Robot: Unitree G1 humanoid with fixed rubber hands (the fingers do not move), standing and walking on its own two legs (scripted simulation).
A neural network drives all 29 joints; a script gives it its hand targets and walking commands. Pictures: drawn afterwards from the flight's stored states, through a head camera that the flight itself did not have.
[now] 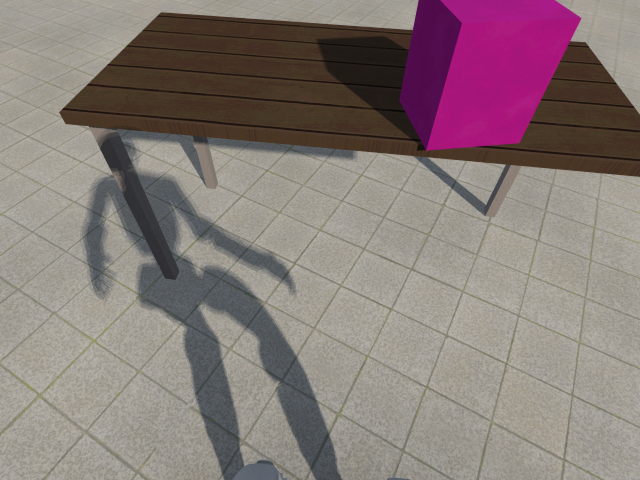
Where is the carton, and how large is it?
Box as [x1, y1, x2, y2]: [399, 0, 580, 150]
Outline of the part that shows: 419,0 399,100 425,149 427,150 519,142 580,17 554,0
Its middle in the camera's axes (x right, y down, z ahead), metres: +0.32 -0.35 +0.79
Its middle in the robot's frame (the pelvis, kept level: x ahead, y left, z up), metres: +0.86 -0.28 +0.10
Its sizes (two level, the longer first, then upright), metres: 0.210 0.200 0.250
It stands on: a table, 0.70 m high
